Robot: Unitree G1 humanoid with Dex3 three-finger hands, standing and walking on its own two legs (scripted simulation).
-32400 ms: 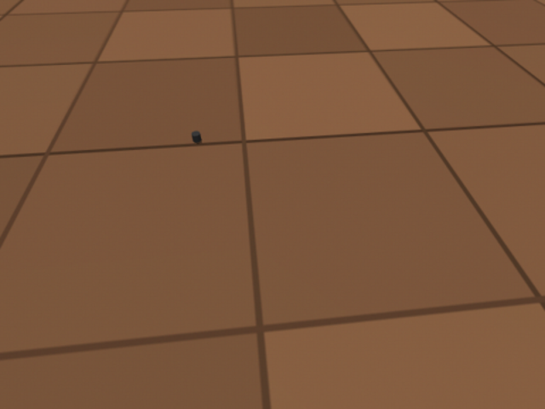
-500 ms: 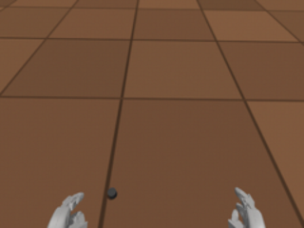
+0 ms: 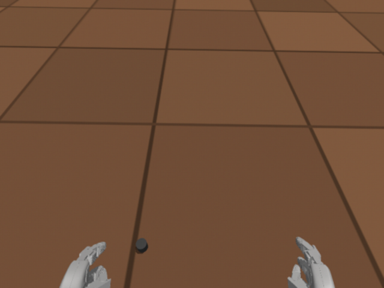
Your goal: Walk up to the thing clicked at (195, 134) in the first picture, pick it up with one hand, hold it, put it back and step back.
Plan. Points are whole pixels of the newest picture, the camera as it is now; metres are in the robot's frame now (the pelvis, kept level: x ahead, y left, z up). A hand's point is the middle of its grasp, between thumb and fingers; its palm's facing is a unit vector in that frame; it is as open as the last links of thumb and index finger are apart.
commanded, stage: home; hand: left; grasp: from above
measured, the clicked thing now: (142, 245) +0.44 +0.24 -0.69
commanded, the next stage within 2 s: stand in 0.58 s
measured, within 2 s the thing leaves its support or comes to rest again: neither
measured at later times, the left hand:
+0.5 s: hand (108, 286) +0.16 +0.18 -0.05, palm faces +0.04 -0.98 -0.20, open 7.4 cm
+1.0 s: hand out of the picture +0.09 +0.24 -0.11, palm faces +0.03 -0.94 -0.34, open 7.4 cm
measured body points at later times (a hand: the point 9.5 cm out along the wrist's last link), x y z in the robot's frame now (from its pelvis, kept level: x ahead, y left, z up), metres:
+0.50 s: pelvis +0.00 +0.00 +0.00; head +0.02 +0.00 +0.45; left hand +0.16 +0.23 -0.03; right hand +0.16 -0.25 -0.06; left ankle +0.00 +0.13 -0.68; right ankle +0.00 -0.15 -0.68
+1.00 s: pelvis -0.01 +0.01 +0.03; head +0.01 +0.02 +0.48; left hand +0.09 +0.29 -0.09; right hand +0.09 -0.28 -0.08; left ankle +0.00 +0.13 -0.68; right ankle +0.00 -0.15 -0.68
